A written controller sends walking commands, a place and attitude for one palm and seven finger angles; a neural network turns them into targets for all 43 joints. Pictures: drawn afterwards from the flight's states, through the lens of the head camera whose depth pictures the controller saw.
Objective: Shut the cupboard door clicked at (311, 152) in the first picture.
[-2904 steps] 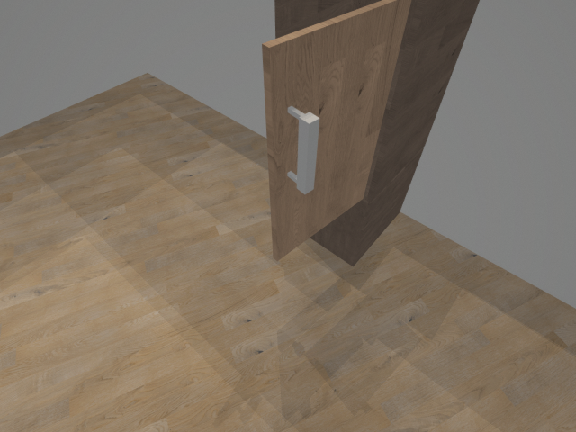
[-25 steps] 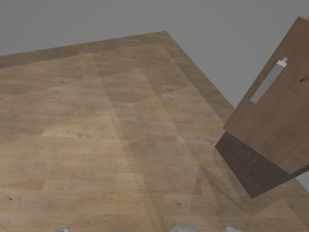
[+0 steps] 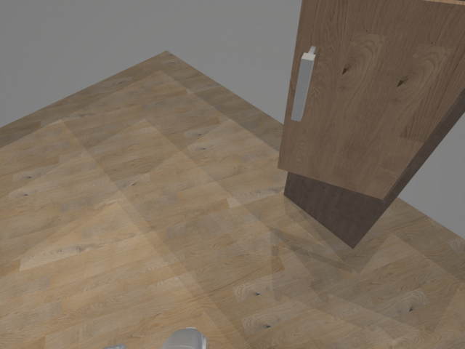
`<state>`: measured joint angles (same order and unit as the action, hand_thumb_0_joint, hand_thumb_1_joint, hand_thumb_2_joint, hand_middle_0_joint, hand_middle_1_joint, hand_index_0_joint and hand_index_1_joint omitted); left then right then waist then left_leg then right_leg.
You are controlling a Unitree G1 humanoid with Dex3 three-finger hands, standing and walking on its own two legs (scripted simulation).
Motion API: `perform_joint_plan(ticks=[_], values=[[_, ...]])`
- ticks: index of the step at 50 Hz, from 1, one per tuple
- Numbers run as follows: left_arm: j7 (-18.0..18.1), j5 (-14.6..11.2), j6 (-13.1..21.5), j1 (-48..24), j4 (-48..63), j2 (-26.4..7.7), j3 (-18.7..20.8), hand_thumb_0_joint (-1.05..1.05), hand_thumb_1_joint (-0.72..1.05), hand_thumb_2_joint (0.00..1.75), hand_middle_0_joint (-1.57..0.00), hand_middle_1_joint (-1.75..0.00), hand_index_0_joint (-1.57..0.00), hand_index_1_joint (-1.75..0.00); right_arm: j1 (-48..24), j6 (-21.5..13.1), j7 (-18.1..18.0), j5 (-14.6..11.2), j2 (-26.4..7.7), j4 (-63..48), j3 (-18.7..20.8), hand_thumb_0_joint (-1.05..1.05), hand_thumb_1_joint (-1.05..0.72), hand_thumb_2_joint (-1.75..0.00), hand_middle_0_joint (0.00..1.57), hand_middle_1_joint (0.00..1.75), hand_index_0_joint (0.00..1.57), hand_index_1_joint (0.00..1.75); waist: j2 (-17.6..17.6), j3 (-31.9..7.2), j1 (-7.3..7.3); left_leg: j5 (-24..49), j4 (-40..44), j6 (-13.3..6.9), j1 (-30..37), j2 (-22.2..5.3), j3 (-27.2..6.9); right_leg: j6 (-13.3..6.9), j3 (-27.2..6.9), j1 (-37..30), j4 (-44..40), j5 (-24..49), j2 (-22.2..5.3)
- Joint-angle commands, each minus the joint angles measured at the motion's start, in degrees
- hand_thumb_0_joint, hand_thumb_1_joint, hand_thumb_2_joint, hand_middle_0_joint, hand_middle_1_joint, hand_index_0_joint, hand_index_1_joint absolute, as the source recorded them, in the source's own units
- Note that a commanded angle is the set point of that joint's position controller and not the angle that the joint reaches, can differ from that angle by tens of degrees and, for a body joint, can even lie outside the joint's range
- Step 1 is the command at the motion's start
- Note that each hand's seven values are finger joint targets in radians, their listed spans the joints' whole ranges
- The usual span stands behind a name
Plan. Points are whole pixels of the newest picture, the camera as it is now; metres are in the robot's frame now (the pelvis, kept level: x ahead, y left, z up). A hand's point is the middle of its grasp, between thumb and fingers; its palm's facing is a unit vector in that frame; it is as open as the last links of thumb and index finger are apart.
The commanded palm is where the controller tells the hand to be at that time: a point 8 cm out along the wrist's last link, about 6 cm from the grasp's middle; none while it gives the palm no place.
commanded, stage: turn to face it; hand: left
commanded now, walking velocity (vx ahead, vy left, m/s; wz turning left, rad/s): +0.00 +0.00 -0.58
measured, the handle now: (304, 85) +0.70 -0.14 +0.04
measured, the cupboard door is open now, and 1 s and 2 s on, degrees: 24 24 24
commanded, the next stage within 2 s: take the last steps up to it in 0.48 s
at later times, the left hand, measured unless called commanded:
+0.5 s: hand (141, 340) +0.15 +0.20 -0.16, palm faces -0.24 -0.94 -0.25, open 7.4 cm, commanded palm none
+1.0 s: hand out of the picture +0.14 +0.17 -0.18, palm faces -0.34 -0.93 -0.15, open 7.4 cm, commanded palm none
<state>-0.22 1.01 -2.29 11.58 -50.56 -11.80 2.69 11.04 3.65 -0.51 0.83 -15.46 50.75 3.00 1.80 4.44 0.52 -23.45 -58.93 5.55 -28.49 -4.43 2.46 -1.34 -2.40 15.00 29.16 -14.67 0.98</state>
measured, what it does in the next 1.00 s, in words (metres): steps on the spot, turning right: left foot, then right foot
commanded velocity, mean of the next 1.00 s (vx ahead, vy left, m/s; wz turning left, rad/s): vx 0.12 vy -0.05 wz -0.29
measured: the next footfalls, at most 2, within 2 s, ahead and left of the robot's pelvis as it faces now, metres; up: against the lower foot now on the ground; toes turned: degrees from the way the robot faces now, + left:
left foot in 0.16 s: +0.07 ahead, +0.15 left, +0.00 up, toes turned -3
right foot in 0.52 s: -0.01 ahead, -0.10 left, +0.00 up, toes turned -18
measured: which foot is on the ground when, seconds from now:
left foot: up 0.00-0.14, down 0.16-0.54, up 0.56-0.88, down 0.90-1.00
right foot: down 0.00-0.16, up 0.18-0.50, down 0.52-0.90, up 0.92-1.00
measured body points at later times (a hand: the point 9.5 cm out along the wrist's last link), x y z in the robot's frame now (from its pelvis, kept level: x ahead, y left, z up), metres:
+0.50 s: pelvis +0.00 +0.02 +0.00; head +0.04 +0.00 +0.44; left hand +0.17 +0.25 -0.14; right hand -0.02 -0.24 -0.15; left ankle +0.03 +0.15 -0.74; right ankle -0.05 -0.09 -0.72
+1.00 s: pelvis +0.06 +0.00 +0.00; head +0.08 +0.02 +0.45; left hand +0.16 +0.22 -0.17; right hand +0.01 -0.25 -0.13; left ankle +0.10 +0.10 -0.74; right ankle -0.04 -0.09 -0.68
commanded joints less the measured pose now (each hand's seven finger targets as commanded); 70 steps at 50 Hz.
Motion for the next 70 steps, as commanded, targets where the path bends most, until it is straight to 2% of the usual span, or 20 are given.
perform_joint_plan(ticks=[1, 6, 9, 15, 21, 24, 25, 27, 33, 39, 43, 45, 46, 50, 55, 61, 64, 65, 67, 70], values=[[0.7, 0.6, 1.2, 0.7, 4.0, -13.3, 4.0, 0.00, 0.90, 0.90, -0.20, -0.30, -0.20, -0.30, -2.0, -1.9, -0.4, -0.2, -3.3, -5.8, 1.1, 0.00, -0.90, -0.90, 0.20, 0.30, 0.20, 0.30, -9.4, -6.6, -1.71, -0.7, 8.9, -0.3, 0.7, 1.3, -0.9, -9.7, -16.0, -5.6, -8.0, 19.3, -13.3], [0.4, 0.1, 0.4, -3.3, 4.4, -12.7, 4.2, 0.00, 0.90, 0.90, -0.20, -0.30, -0.20, -0.30, 4.9, -2.9, -1.0, -0.7, -3.3, -4.0, 1.1, 0.00, -0.90, -0.90, 0.20, 0.30, 0.20, 0.30, -10.3, -6.7, 1.93, 8.8, 30.1, -1.6, 16.5, 2.9, -1.0, -5.1, -17.6, 4.2, -3.5, 13.4, -9.6], [-0.3, -0.4, -0.1, -2.3, 6.5, -7.3, 2.9, 0.00, 0.90, 0.90, -0.20, -0.30, -0.20, -0.30, 8.1, -3.7, -1.8, 0.8, -13.2, -4.2, 2.4, 0.00, -0.90, -0.90, 0.20, 0.30, 0.20, 0.30, 14.9, -7.6, 2.67, 17.5, 44.0, -13.1, 23.8, -22.7, -24.8, 2.6, -0.6, 18.2, 25.2, -20.8, 2.4], [-1.7, 0.1, -1.1, -1.6, 3.6, -6.6, 3.2, 0.00, 0.90, 0.90, -0.20, -0.30, -0.20, -0.30, 2.0, -3.7, -2.3, 1.2, -7.3, -5.0, 0.5, 0.00, -0.90, -0.90, 0.20, 0.30, 0.20, 0.30, 8.8, -4.8, -0.52, 28.3, 40.1, -12.7, 19.0, -12.8, -6.5, 4.5, 1.6, 14.9, 34.4, -11.4, -1.3], [-1.6, 0.0, -0.5, -4.3, 3.9, -4.6, 1.8, 0.00, 0.90, 0.90, -0.20, -0.30, -0.20, -0.30, 7.0, -3.3, -1.8, 1.1, -8.4, -1.6, 1.5, 0.00, -0.90, -0.90, 0.20, 0.30, 0.20, 0.30, 11.5, -7.2, 1.97, 35.2, 35.9, -13.5, 23.6, -13.9, -3.7, 3.7, 6.2, 7.6, 15.2, -12.1, -0.6], [-1.2, -0.1, 0.2, 0.2, 2.0, -5.3, 2.0, 0.00, 0.90, 0.90, -0.20, -0.30, -0.20, -0.30, 5.6, -2.9, -1.4, 0.5, -8.9, -0.8, 1.9, 0.00, -0.90, -0.90, 0.20, 0.30, 0.20, 0.30, 8.9, -8.0, -0.50, 30.4, 30.8, -10.2, 18.0, -12.3, -1.1, 2.4, 7.3, -4.0, -1.2, 1.2, 0.3], [-0.9, 0.1, 0.6, 3.0, 1.0, -7.5, 2.4, 0.00, 0.90, 0.90, -0.20, -0.30, -0.20, -0.30, 5.4, -2.9, -1.1, 0.1, -7.7, -0.9, 1.9, 0.00, -0.90, -0.90, 0.20, 0.30, 0.20, 0.30, 4.0, -9.2, -1.65, 23.6, 26.4, -7.4, 14.4, -10.0, 0.8, 1.4, 3.3, -9.8, -7.6, 7.4, -2.6], [0.4, 0.5, 1.6, 6.7, -0.6, -15.9, 3.6, 0.00, 0.90, 0.90, -0.20, -0.30, -0.20, -0.30, 0.8, -2.4, -0.8, -0.2, -2.3, -4.0, 0.6, 0.00, -0.90, -0.90, 0.20, 0.30, 0.20, 0.30, -17.2, -6.6, -4.15, -12.9, 5.9, -2.3, -3.2, 0.7, 4.1, -9.2, -19.9, -13.2, -11.8, 29.2, -23.2], [1.1, 0.0, 2.3, 1.0, -0.2, -9.3, 2.2, 0.00, 0.90, 0.90, -0.20, -0.30, -0.20, -0.30, 3.0, -2.2, -0.2, 0.6, -2.5, 0.0, 0.6, 0.00, -0.90, -0.90, 0.20, 0.30, 0.20, 0.30, -12.5, -5.1, -0.18, -0.6, -2.6, -1.3, -4.2, -0.7, 0.0, -9.2, -7.8, -10.3, -11.5, 19.2, -13.4], [0.4, 0.6, 3.2, 3.7, -2.3, -10.4, 2.9, 0.00, 0.90, 0.90, -0.20, -0.30, -0.20, -0.30, -0.2, -3.6, 0.6, 0.8, -1.1, -1.2, 0.7, 0.00, -0.90, -0.90, 0.20, 0.30, 0.20, 0.30, -10.4, -2.2, -1.69, -1.2, 14.1, -2.3, -0.2, 0.4, 2.0, -11.3, -12.1, -8.3, -15.2, -2.4, -13.6], [-0.2, -0.1, 2.9, 1.2, -2.7, -8.5, 2.7, 0.00, 0.90, 0.90, -0.20, -0.30, -0.20, -0.30, 9.8, -5.4, -0.3, 0.8, -1.9, 2.4, 0.6, 0.00, -0.90, -0.90, 0.20, 0.30, 0.20, 0.30, -6.1, -2.5, 3.37, 8.9, 33.3, -3.0, 22.9, 2.2, 3.5, -7.3, -8.6, 5.7, -7.1, -7.1, -8.3], [-1.1, -0.6, 2.8, 1.2, -0.4, -2.6, 1.4, 0.00, 0.90, 0.90, -0.20, -0.30, -0.20, -0.30, 20.8, -6.1, -1.4, 2.1, -12.0, 4.9, 2.7, 0.00, -0.90, -0.90, 0.20, 0.30, 0.20, 0.30, 19.0, -4.4, 7.26, -8.7, 47.2, -11.2, 34.7, -21.5, -29.1, -0.7, 4.3, 24.3, 21.3, -18.3, 2.8], [-1.3, 0.4, 2.6, -3.5, 1.4, -5.3, 1.6, 0.00, 0.90, 0.90, -0.20, -0.30, -0.20, -0.30, 21.6, -5.6, -1.7, 1.5, -12.6, 4.8, 2.6, 0.00, -0.90, -0.90, 0.20, 0.30, 0.20, 0.30, 11.6, -0.6, 7.79, -12.9, 50.4, -14.8, 28.1, -25.6, -33.4, -1.3, -0.1, 25.3, 29.8, -17.7, -0.7], [-2.7, 1.2, 1.7, -0.6, -1.4, -5.1, 2.9, 0.00, 0.90, 0.90, -0.20, -0.30, -0.20, -0.30, 10.4, -6.2, -2.0, 1.5, -5.6, 1.9, 0.4, 0.00, -0.90, -0.90, 0.20, 0.30, 0.20, 0.30, 7.3, 4.7, 1.42, -3.7, 51.8, -11.6, 15.7, -16.9, -15.4, 0.7, -0.3, 22.5, 37.0, -4.2, -4.7], [-2.7, 0.6, 1.5, -0.2, -2.3, -2.1, 1.6, 0.00, 0.90, 0.90, -0.20, -0.30, -0.20, -0.30, 14.1, -7.0, -1.8, 1.1, -4.2, 4.4, 0.3, 0.00, -0.90, -0.90, 0.20, 0.30, 0.20, 0.30, 7.0, 0.0, 1.22, 18.9, 47.7, -11.7, 23.9, -12.8, -1.5, 2.6, 3.3, 21.6, 28.2, 2.3, -4.6], [-2.5, 0.3, 2.1, -5.2, -1.4, -2.5, 1.0, 0.00, 0.90, 0.90, -0.20, -0.30, -0.20, -0.30, 14.6, -6.0, -1.1, 1.4, -4.6, 5.9, 1.1, 0.00, -0.90, -0.90, 0.20, 0.30, 0.20, 0.30, 9.1, 2.1, 2.40, 22.3, 44.3, -11.9, 21.6, -13.8, 1.4, 1.7, 7.3, 12.9, 10.7, 2.3, -4.1], [-2.2, 0.3, 3.0, 2.1, -4.2, -4.0, 1.6, 0.00, 0.90, 0.90, -0.20, -0.30, -0.20, -0.30, 12.7, -5.5, -1.0, 0.9, -5.5, 6.3, 1.3, 0.00, -0.90, -0.90, 0.20, 0.30, 0.20, 0.30, 6.0, -2.2, -1.49, 26.5, 34.9, -9.6, 19.0, -12.1, 3.8, 0.4, 9.3, -2.2, 1.8, 5.7, -1.3], [-1.8, 0.5, 3.7, 9.3, -6.6, -6.4, 2.3, 0.00, 0.90, 0.90, -0.20, -0.30, -0.20, -0.30, 12.1, -5.6, -0.6, 0.5, -4.6, 6.5, 1.2, 0.00, -0.90, -0.90, 0.20, 0.30, 0.20, 0.30, 0.4, -5.9, -4.79, 24.9, 25.8, -7.8, 15.1, -8.7, 6.2, -0.4, 7.3, -12.4, -1.4, 6.9, -1.8], [-0.3, 0.1, 4.7, 17.8, -9.4, -15.1, 3.8, 0.00, 0.90, 0.90, -0.20, -0.30, -0.20, -0.30, 13.6, -5.2, -0.1, -0.7, 1.8, 4.5, -0.2, 0.00, -0.90, -0.90, 0.20, 0.30, 0.20, 0.30, -20.8, -13.0, -6.47, -15.2, -3.1, -5.3, -0.9, 2.6, 5.5, -8.7, -21.1, -22.2, -13.9, 5.0, -23.4], [0.7, -0.4, 4.5, 5.6, -7.2, -8.3, 1.8, 0.00, 0.90, 0.90, -0.20, -0.30, -0.20, -0.30, 11.0, -4.7, -0.5, -0.1, 0.6, 6.4, 0.5, 0.00, -0.90, -0.90, 0.20, 0.30, 0.20, 0.30, -14.9, -5.6, -1.77, -2.7, -11.6, -5.8, -2.8, -1.9, -2.4, -7.9, -13.7, -9.5, -16.1, 7.1, -19.2]])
